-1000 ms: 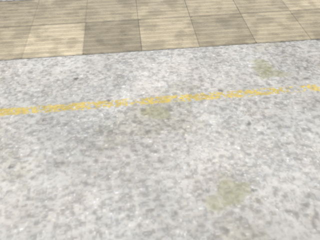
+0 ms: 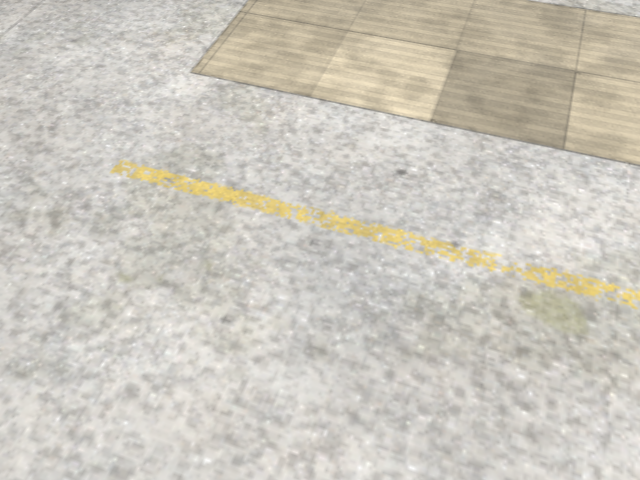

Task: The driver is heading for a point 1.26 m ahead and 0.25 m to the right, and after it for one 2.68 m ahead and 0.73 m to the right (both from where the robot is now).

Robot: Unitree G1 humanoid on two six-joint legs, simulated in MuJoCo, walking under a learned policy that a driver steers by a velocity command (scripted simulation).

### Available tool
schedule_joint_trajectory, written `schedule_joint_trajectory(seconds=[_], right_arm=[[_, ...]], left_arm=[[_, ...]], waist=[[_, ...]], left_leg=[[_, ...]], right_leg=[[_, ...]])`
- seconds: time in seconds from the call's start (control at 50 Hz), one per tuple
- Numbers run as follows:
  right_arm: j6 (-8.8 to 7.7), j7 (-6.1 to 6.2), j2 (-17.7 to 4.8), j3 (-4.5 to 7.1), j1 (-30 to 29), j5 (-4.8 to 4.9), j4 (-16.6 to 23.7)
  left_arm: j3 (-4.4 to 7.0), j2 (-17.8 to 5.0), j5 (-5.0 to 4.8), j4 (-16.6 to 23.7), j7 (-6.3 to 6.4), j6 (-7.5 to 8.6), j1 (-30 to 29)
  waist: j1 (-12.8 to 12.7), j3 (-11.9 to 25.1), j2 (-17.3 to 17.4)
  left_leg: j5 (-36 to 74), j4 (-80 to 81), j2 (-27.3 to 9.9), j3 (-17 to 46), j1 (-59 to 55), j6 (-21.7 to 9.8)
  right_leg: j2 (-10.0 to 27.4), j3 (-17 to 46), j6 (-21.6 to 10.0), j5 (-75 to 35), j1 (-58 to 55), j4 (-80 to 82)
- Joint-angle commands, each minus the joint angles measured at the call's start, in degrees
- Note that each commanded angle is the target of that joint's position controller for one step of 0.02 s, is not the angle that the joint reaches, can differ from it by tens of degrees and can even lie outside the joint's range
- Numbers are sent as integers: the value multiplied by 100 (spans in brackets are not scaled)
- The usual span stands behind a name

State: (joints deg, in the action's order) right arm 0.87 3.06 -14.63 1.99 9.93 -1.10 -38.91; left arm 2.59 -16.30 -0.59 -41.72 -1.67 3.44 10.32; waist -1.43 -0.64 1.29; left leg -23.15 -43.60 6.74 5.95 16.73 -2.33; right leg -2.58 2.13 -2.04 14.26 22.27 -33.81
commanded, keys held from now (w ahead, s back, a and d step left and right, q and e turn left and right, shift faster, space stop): w+e+shift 0.52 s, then w+q+shift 0.48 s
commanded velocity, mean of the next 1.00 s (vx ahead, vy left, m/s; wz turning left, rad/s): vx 0.77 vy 0.00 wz -0.34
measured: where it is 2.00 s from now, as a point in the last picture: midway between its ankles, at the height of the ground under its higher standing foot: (473, 163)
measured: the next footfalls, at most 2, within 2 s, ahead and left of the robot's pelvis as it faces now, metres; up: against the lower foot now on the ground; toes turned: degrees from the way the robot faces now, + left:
left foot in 0.30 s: +0.19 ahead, +0.11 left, +0.00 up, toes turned -21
right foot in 0.74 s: +0.40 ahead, -0.31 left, +0.00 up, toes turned -32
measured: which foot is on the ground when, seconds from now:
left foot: up 0.00-0.28, down 0.30-0.74, up 0.76-1.00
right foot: down 0.00-0.30, up 0.32-0.72, down 0.74-1.00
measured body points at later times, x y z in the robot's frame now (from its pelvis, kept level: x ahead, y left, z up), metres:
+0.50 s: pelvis +0.17 -0.01 +0.01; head +0.19 -0.01 +0.46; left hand +0.47 +0.14 -0.06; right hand +0.10 -0.30 -0.08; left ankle +0.15 +0.13 -0.73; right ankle +0.14 -0.14 -0.62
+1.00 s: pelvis +0.49 -0.26 +0.01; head +0.51 -0.27 +0.46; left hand +0.59 +0.01 -0.12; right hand +0.50 -0.55 -0.11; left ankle +0.62 -0.17 -0.63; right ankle +0.36 -0.29 -0.73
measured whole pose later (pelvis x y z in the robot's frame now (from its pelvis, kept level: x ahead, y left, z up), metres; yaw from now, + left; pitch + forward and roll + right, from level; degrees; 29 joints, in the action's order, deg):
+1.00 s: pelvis +0.49 -0.26 +0.01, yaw -20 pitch +1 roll -2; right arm -1.0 -3.3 -17.2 3.2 13.0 -0.7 -45.9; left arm 3.3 -16.2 1.3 -48.1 -0.9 5.7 25.8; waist -1.2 -0.8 2.4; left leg -5.2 -68.9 -5.9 -0.9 43.4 -5.4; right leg -2.0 -12.3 -2.0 19.2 -1.3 -18.1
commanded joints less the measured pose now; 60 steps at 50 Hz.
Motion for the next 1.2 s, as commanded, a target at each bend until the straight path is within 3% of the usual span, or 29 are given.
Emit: schedule_joint_trajectory(seconds=[0.02,0.06,0.1,0.14,0.22,0.24,0.28,0.3,0.32,0.34,0.36,0.4,0.44,0.56,0.64,0.68,0.7,0.72,0.74,0.76,0.78,0.82,0.88,0.96,1.06,1.1,1.14,1.18,1.2], right_arm=[[-215,-112,-640,219,51,2,691],[-322,-328,-581,206,-191,160,732],[-486,-389,-595,239,-554,128,786],[-672,-416,-486,232,-581,133,726],[-842,-391,-501,263,-613,271,686],[-563,-411,-524,168,-342,-112,567],[-434,-290,-644,225,155,-22,495],[-472,-198,-1029,320,838,-25,398],[-524,-116,-1746,451,1379,-167,426],[-522,-123,-1989,541,987,-303,397],[-540,-169,-1531,449,720,-269,454],[-577,-233,-1096,288,717,-168,372],[-623,-225,-1036,245,970,-132,161],[-820,-347,-710,137,1683,-186,-389],[-751,-324,-988,169,1840,-67,-737],[-685,-318,-1235,187,1969,0,-998],[-655,-300,-1449,212,2006,-25,-1101],[-620,-277,-1609,242,1840,35,-1118],[-659,-290,-1435,198,1655,67,-981],[-689,-430,-266,-35,2026,176,-571],[-714,-403,-856,115,1490,231,-488],[-649,-424,-653,98,1066,185,-448],[-355,-551,-312,83,1502,31,-816],[-179,-678,-109,60,465,6,-460],[-240,-827,-176,-54,-575,24,-22],[-220,-855,-250,-60,-475,59,7],[-165,-767,-598,36,397,28,-204],[-147,-603,-1272,364,2759,26,-924],[-104,-472,-1402,555,2636,254,-916]], left_arm=[[324,-979,-30,318,146,-19,950],[327,-870,-260,474,202,-90,649],[329,-921,-173,661,287,-156,404],[370,-1017,-93,714,350,-174,516],[356,-1010,-202,897,343,-197,323],[540,-1354,345,780,86,-324,218],[488,-972,240,933,-24,-361,-91],[413,-678,171,1069,-13,-290,-305],[218,-32,17,1361,-1,-188,-391],[163,-189,82,1535,-3,-173,-448],[219,-511,196,1501,-29,-208,-618],[274,-619,312,1310,-207,-249,-440],[259,-605,328,1253,-360,-329,-446],[104,-417,315,1426,-416,-354,-1253],[-39,-335,297,1563,-508,-222,-1858],[-61,-297,338,1436,-393,-184,-1554],[18,-446,345,1261,-287,-157,-830],[131,-637,344,877,-173,-108,540],[305,-1096,463,572,-36,-65,1605],[429,-1786,581,550,57,23,1729],[425,-1667,465,580,101,25,1934],[248,-961,412,300,86,79,1114],[90,-361,278,157,102,188,778],[33,-79,142,-221,50,369,1012],[34,-290,182,-463,188,401,1126],[75,-728,154,-454,307,429,1205],[185,-1096,198,-436,436,282,1011],[266,-1264,301,-175,439,62,305],[252,-995,243,-156,309,44,-41]], waist=[[-88,1458,-1080],[43,669,-472],[32,211,-703],[-3,276,-888],[61,198,-1094],[126,220,-1126],[525,118,-668],[904,257,-275],[1093,760,1119],[756,544,1162],[660,246,479],[517,132,333],[519,-27,553],[582,-663,392],[577,-1005,389],[340,-668,612],[-81,-114,785],[-818,590,801],[-1356,1301,626],[-723,2322,-1301],[-1027,2599,-795],[-366,570,-417],[197,53,-705],[284,-692,-652],[349,-967,-358],[498,-629,-556],[1068,-131,-817],[2127,902,-588],[2103,655,546]], left_leg=[[-1349,-2769,25,447,1931,350],[-489,-1937,-472,331,2475,246],[-128,-771,-441,-38,1967,308],[60,-53,-272,-169,1404,393],[577,1138,-106,-232,319,470],[361,1271,7,-578,-105,489],[957,1906,-179,-509,-1548,485],[551,2044,-877,61,-2658,332],[-1603,2986,-2705,2230,-3192,-49],[-2768,3459,-3424,3912,-2608,-571],[-2628,3277,-3307,3530,-2238,-686],[-1494,3239,-2561,1921,-1907,-404],[-598,3407,-2226,963,-1781,-301],[950,3732,-2081,-375,-1551,-311],[2548,4382,-2134,-860,-1353,-514],[5885,3534,-2113,-1050,-1734,-534],[7500,2472,-2225,-1057,-1836,-519],[7647,1016,-2147,-1096,-1319,-465],[5659,-845,-1816,-1025,207,-409],[-506,-3103,-866,-625,2128,-330],[-141,-3766,-734,221,2239,-497],[978,-3413,-1227,-63,2517,-467],[1114,-3123,-1469,-184,1985,-288],[1833,-2815,-1484,-471,2779,-285],[2789,-783,-1066,-1421,2343,-574],[2850,-284,-587,-1851,1428,-766],[2307,-117,-294,-1872,471,-951],[1693,291,-125,-1257,-1972,-1294],[1584,1194,-357,-557,-2625,-1501]], right_leg=[[1957,3282,-1765,-2722,-2733,1214],[1441,2992,-1289,1731,-2137,1884],[1118,2874,-1161,2001,-1395,2260],[896,2682,-1174,1696,-1124,2224],[670,2717,-1066,1549,-380,1992],[288,2365,-909,1543,-81,1702],[3,2317,-575,1777,1070,1059],[-217,1993,-315,2078,2074,220],[-703,982,-101,2204,2673,-1575],[-121,609,-105,1428,3329,-2620],[312,478,-139,893,3400,-3116],[445,357,-73,395,3136,-3387],[532,178,-23,22,3172,-3858],[458,319,-62,-772,3247,-3217],[310,-709,-363,-688,1854,-1078],[-15,-1114,-609,-126,715,-600],[-260,-1064,-681,272,-220,-588],[-322,-859,-729,12,-1901,-124],[530,106,-723,435,-3840,-138],[2611,2958,-765,2664,-5292,572],[2867,4131,-581,2862,-4505,1574],[2319,2369,-486,1474,-2691,1760],[1832,876,-370,506,-1557,2269],[1476,-661,-58,-1299,-1417,2693],[1167,-1897,162,-3903,-1729,2816],[1309,-2047,288,-6876,-2069,2132],[1581,-1926,315,-8199,-2476,915],[1598,-1600,104,-7499,-1721,-2247],[339,-1576,118,-2278,-561,-4862]])
Keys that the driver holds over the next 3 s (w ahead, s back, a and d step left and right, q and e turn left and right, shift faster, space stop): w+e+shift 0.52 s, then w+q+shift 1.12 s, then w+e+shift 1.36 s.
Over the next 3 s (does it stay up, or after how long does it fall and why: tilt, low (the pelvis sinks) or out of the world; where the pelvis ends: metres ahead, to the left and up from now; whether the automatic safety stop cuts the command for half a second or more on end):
stays up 2.26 -0.41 0.00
